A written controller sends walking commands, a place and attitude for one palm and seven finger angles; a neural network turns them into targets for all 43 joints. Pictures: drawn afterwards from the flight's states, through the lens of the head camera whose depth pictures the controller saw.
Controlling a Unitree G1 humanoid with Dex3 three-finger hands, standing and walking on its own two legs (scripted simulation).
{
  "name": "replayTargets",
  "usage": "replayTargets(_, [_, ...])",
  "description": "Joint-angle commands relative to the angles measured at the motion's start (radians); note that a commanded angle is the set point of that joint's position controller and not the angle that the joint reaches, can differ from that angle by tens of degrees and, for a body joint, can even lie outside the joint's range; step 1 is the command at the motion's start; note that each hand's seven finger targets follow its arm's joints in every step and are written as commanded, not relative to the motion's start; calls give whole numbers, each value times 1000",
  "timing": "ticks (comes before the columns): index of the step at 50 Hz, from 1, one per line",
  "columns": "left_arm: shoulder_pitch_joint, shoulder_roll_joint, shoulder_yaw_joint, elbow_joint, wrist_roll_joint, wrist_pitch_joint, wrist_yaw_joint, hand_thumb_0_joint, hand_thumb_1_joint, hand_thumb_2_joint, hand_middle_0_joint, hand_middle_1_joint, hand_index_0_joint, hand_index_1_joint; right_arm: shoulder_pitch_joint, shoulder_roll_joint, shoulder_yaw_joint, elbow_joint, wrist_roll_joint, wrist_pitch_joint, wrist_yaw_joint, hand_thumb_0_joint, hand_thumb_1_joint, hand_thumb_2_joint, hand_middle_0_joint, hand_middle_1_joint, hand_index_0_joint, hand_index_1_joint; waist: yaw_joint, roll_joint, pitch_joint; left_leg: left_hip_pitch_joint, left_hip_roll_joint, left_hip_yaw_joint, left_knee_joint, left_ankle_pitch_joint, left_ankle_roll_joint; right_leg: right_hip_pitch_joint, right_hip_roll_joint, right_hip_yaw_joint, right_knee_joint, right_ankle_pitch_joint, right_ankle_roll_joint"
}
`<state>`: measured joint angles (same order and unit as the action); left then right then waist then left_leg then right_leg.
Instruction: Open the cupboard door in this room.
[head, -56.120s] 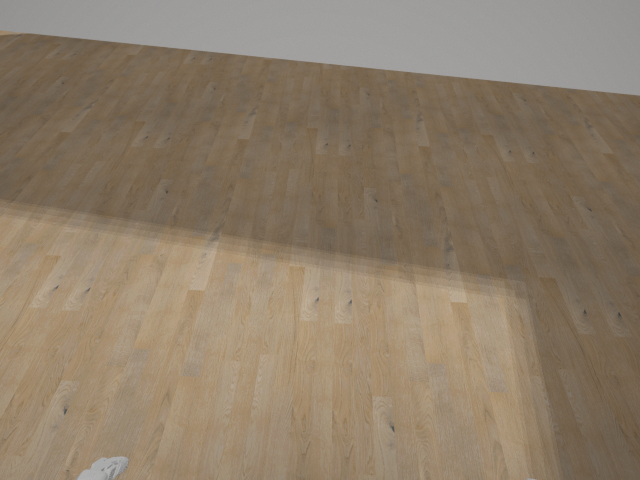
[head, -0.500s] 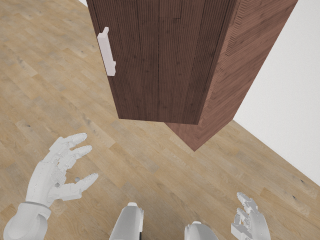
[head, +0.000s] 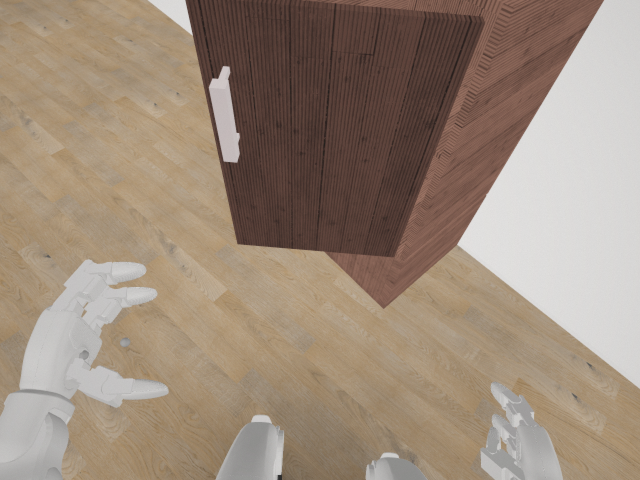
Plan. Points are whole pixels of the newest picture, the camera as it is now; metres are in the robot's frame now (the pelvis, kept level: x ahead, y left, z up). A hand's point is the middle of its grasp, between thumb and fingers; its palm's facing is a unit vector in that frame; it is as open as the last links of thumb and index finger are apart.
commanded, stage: raise the hand with hooked fingers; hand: left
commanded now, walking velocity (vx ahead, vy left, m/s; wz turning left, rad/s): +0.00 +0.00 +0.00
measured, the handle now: (228, 115) +0.64 +0.20 +0.05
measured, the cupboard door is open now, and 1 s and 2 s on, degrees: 45 45 45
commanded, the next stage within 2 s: move the hooked fingers beside the handle in 0.92 s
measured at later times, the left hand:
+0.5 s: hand (102, 302) +0.29 +0.27 +0.07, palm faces +0.00 -1.00 -0.06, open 14.0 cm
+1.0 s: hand (112, 305) +0.29 +0.26 +0.06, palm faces +0.00 -1.00 -0.04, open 14.0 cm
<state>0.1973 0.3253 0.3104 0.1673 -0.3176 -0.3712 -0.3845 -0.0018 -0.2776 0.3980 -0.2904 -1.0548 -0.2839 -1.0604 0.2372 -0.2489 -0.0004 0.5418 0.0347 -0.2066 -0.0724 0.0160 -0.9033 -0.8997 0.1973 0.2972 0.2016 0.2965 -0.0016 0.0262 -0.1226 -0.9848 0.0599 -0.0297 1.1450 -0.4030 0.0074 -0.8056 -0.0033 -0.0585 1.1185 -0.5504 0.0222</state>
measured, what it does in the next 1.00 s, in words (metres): stands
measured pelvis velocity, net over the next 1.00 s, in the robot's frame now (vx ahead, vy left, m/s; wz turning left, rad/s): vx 0.00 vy -0.01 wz -0.01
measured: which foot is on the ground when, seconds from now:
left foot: down 0.00-1.00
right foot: down 0.00-1.00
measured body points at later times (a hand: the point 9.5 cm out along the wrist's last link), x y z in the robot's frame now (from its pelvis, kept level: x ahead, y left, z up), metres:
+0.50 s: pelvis +0.00 -0.01 +0.00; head +0.07 +0.01 +0.45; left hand +0.28 +0.32 +0.07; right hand +0.16 -0.26 -0.07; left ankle +0.08 +0.11 -0.65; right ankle +0.00 -0.14 -0.65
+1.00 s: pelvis +0.00 -0.01 +0.00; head +0.07 +0.00 +0.45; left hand +0.28 +0.31 +0.07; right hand +0.16 -0.26 -0.08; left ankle +0.08 +0.11 -0.65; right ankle +0.00 -0.14 -0.65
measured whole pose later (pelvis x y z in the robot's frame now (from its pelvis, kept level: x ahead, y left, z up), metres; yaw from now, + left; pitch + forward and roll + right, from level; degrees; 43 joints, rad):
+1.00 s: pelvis +0.00 -0.01 +0.00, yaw -1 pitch +14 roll -4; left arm 0.00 0.41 0.43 0.40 -0.37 -0.33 -0.54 -0.01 -0.50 0.30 -0.31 -1.20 -0.30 -1.20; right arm 0.27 -0.27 0.03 0.54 0.04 -0.18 -0.08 0.02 -0.90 -0.90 0.20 0.30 0.20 0.30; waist 0.00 0.04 -0.13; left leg -0.98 0.08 -0.03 1.13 -0.40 -0.01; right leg -0.81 0.02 -0.06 1.11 -0.55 0.01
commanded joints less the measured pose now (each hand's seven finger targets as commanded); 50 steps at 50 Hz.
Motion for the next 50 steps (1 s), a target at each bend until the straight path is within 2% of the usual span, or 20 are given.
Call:
replayTargets(1, [-137, 191, 94, -174, -28, -41, -21, 0, -500, 300, -300, -1200, -300, -1200, -3, -160, -51, -137, -1, -41, -11, 0, -900, -900, 200, 300, 200, 300, -6, 103, -234, 394, -26, -50, -229, 29, 7, -66, 51, -28, -175, 115, -47])
replayTargets(2, [-154, 195, 95, -170, -30, -36, -27, 0, -500, 300, -300, -1200, -300, -1200, -1, -161, -47, -139, -1, -40, -12, 0, -900, -900, 200, 300, 200, 300, -7, 113, -229, 396, -26, -51, -231, 25, 7, -67, 51, -27, -178, 113, -47])
replayTargets(6, [-215, 223, 121, -112, -42, -22, -55, 0, -500, 300, -300, -1200, -300, -1200, 3, -166, -40, -140, -1, -36, -18, 0, -900, -900, 200, 300, 200, 300, -11, 74, -215, 378, -28, -51, -230, 7, 8, -62, 56, -25, -189, 99, -47])
replayTargets(8, [-250, 244, 134, -106, -44, -20, -69, 0, -500, 300, -300, -1200, -300, -1200, 3, -168, -38, -142, -1, -37, -19, 0, -900, -900, 200, 300, 200, 300, -8, 90, -236, 384, -29, -48, -227, 14, 8, -56, 55, -23, -187, 99, -48])
replayTargets(10, [-275, 261, 145, -75, -49, -13, -87, 0, -500, 300, -300, -1200, -300, -1200, 2, -169, -34, -140, -1, -35, -22, 0, -900, -900, 200, 300, 200, 300, -8, 100, -228, 380, -32, -42, -222, 13, 9, -57, 56, -17, -193, 95, -50])
replayTargets(16, [-331, 307, 180, -25, -64, -1, -119, 0, -500, 300, -300, -1200, -300, -1200, 13, -177, -33, -135, 2, -33, -28, 0, -900, -900, 200, 300, 200, 300, -5, 83, -243, 383, -31, -37, -222, 31, 11, -41, 58, -11, -202, 101, -50])
replayTargets(18, [-341, 326, 195, -13, -67, -1, -128, 0, -500, 300, -300, -1200, -300, -1200, 18, -179, -34, -133, 3, -33, -28, 0, -900, -900, 200, 300, 200, 300, -2, 99, -252, 380, -33, -29, -215, 49, 13, -33, 56, -6, -206, 109, -50])
replayTargets(19, [-360, 350, 218, -9, -74, -3, -131, 0, -500, 300, -300, -1200, -300, -1200, 21, -179, -34, -132, 0, -34, -29, 0, -900, -900, 200, 300, 200, 300, 3, 88, -264, 372, -34, -28, -205, 71, 15, -17, 59, -2, -203, 121, -53])
replayTargets(21, [-363, 352, 224, 25, -80, -4, -143, 0, -500, 300, -300, -1200, -300, -1200, 27, -181, -36, -127, 3, -32, -28, 0, -900, -900, 200, 300, 200, 300, 0, 75, -265, 366, -33, -19, -198, 89, 16, -12, 58, 4, -208, 133, -49])
replayTargets(24, [-334, 316, 196, 41, -88, -3, -161, 0, -500, 300, -300, -1200, -300, -1200, 36, -179, -41, -131, 3, -37, -21, 0, -900, -900, 200, 300, 200, 300, 5, 77, -272, 370, -35, -13, -188, 128, 19, -5, 59, 5, -203, 170, -51])
replayTargets(28, [-325, 325, 205, 62, -88, 4, -161, 0, -500, 300, -300, -1200, -300, -1200, 42, -184, -45, -134, 6, -29, -14, 0, -900, -900, 200, 300, 200, 300, 2, 55, -255, 339, -37, -4, -184, 111, 20, -12, 57, 12, -208, 158, -43])
replayTargets(30, [-344, 350, 226, 30, -90, -10, -152, 0, -500, 300, -300, -1200, -300, -1200, 38, -183, -45, -135, 3, -30, -13, 0, -900, -900, 200, 300, 200, 300, 5, 71, -266, 339, -37, -3, -179, 112, 20, -6, 55, 19, -204, 155, -45])
replayTargets(32, [-340, 341, 222, 23, -87, -20, -144, 0, -500, 300, -300, -1200, -300, -1200, 40, -180, -46, -136, 4, -28, -13, 0, -900, -900, 200, 300, 200, 300, 3, 68, -268, 346, -35, -2, -179, 111, 21, -13, 56, 18, -203, 153, -44])
replayTargets(34, [-353, 357, 235, 13, -91, -31, -138, 0, -500, 300, -300, -1200, -300, -1200, 40, -179, -43, -136, 1, -28, -13, 0, -900, -900, 200, 300, 200, 300, 7, 78, -273, 333, -36, -1, -173, 111, 22, 0, 58, 25, -200, 150, -46])
replayTargets(37, [-347, 335, 223, 26, -93, -34, -140, 0, -500, 300, -300, -1200, -300, -1200, 38, -177, -45, -132, 4, -24, -15, 0, -900, -900, 200, 300, 200, 300, 1, 57, -279, 332, -35, 2, -168, 108, 22, -2, 54, 31, -203, 153, -40])
replayTargets(39, [-364, 345, 221, 9, -89, -36, -142, 0, -500, 300, -300, -1200, -300, -1200, 38, -176, -43, -133, 3, -27, -17, 0, -900, -900, 200, 300, 200, 300, 1, 93, -279, 342, -34, 0, -166, 116, 22, -9, 58, 29, -196, 161, -45])
replayTargets(43, [-349, 330, 212, 48, -89, -23, -149, 0, -500, 300, -300, -1200, -300, -1200, 34, -178, -42, -132, 6, -19, -18, 0, -900, -900, 200, 300, 200, 300, -4, 57, -257, 328, -34, 1, -173, 94, 21, -15, 56, 27, -206, 146, -40])
replayTargets(46, [-367, 336, 213, 37, -89, -22, -152, 0, -500, 300, -300, -1200, -300, -1200, 30, -177, -38, -134, 5, -19, -19, 0, -900, -900, 200, 300, 200, 300, 3, 92, -273, 344, -34, -4, -175, 100, 19, -17, 56, 24, -197, 152, -44])
replayTargets(49, [-371, 337, 216, 41, -94, -23, -151, 0, -500, 300, -300, -1200, -300, -1200, 28, -177, -37, -138, 3, -18, -22, 0, -900, -900, 200, 300, 200, 300, -1, 51, -259, 330, -34, -8, -175, 82, 22, -18, 61, 23, -202, 132, -44])
replayTargets(50, [-366, 328, 210, 47, -92, -23, -153, 0, -500, 300, -300, -1200, -300, -1200, 26, -177, -37, -139, 5, -17, -22, 0, -900, -900, 200, 300, 200, 300, -1, 59, -260, 334, -34, -4, -174, 85, 21, -20, 58, 27, -203, 138, -42])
